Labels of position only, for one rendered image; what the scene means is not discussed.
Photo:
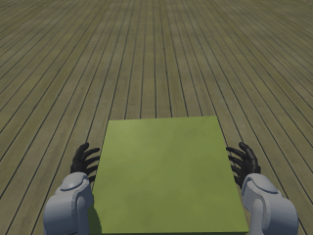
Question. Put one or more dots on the robot right hand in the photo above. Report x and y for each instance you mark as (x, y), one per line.
(248, 165)

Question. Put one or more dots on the carton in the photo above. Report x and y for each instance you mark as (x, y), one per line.
(165, 176)

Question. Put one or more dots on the left robot forearm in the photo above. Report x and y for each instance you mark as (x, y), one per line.
(66, 212)

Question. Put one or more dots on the robot left hand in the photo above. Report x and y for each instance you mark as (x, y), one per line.
(80, 165)

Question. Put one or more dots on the right robot forearm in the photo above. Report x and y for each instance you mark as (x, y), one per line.
(270, 212)

